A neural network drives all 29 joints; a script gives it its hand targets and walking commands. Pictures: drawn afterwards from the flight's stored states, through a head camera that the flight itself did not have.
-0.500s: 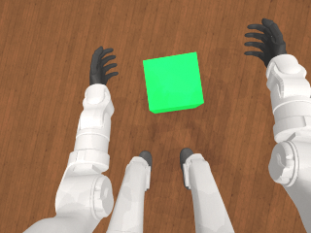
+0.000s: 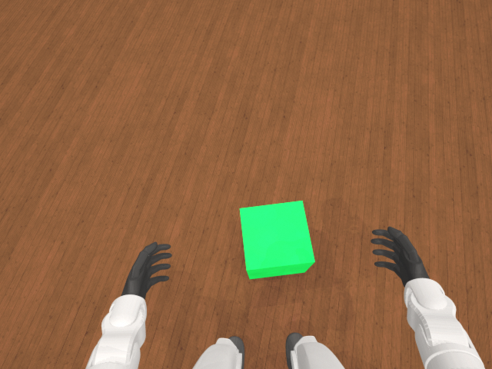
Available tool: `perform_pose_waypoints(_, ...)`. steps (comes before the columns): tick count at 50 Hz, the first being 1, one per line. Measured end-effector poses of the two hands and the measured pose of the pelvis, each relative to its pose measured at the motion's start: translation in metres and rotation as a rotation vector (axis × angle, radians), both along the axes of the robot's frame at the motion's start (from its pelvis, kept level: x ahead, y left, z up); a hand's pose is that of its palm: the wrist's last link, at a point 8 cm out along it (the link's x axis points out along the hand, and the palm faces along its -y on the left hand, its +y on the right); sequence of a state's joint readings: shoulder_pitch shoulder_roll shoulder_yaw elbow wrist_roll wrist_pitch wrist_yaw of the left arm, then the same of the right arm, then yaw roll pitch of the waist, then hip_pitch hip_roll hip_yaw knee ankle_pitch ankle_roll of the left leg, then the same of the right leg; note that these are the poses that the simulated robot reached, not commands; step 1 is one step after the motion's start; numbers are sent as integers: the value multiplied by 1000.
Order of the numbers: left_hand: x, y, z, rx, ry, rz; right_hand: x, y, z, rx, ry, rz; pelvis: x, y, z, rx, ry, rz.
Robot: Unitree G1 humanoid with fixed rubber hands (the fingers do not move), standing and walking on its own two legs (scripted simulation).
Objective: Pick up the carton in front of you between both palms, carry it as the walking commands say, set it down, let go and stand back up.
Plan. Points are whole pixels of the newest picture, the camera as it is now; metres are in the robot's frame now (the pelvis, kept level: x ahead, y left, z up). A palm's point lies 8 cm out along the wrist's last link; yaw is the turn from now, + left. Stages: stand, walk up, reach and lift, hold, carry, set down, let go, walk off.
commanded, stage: let go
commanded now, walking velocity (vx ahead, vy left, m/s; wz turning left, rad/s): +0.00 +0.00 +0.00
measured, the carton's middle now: (274, 242) +0.43 -0.04 -0.63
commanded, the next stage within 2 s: stand in 0.68 s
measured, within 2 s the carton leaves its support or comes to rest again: neither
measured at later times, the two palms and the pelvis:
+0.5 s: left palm (102, 332) +0.17 +0.24 -0.04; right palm (430, 338) +0.17 -0.22 -0.04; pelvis +0.01 +0.01 +0.03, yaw +0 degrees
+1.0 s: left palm (109, 344) +0.15 +0.25 -0.09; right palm out of the picture +0.13 -0.27 -0.07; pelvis +0.04 +0.01 +0.01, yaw -3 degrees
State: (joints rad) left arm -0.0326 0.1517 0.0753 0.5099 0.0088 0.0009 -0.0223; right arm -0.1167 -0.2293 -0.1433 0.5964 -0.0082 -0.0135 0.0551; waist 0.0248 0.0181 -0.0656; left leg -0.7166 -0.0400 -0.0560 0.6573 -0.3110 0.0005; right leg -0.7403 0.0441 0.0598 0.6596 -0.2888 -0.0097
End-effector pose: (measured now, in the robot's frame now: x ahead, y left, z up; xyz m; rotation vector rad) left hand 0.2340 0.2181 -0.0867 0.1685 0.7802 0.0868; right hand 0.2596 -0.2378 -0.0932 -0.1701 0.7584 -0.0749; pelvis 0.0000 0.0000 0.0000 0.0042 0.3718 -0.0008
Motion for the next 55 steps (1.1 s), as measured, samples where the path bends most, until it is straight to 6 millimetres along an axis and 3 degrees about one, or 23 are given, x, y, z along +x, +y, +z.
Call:
perform_pose_waypoints(8,-48,21,34,1,3,12,-51,13,33,1,10,3,13,8,21,-7,-195,6)
perform_pose_waypoints(14,-64,29,45,-2,3,-1,-77,17,47,1,22,6,16,11,26,-8,-320,10)
perform_pose_waypoints(34,-64,22,50,26,28,4,-94,14,49,-1,36,-1,8,8,23,-12,-471,7)
perform_pose_waypoints(38,-70,31,38,88,11,-10,-102,-1,42,-93,41,-18,15,6,21,-15,-402,-6)
perform_pose_waypoints(45,-85,38,5,87,127,-27,-126,-26,31,-150,111,-92,32,5,17,-22,-330,-35)
perform_pose_waypoints(55,-74,34,-13,79,199,-50,-137,-22,16,-140,180,-148,53,8,11,-24,-302,-61)
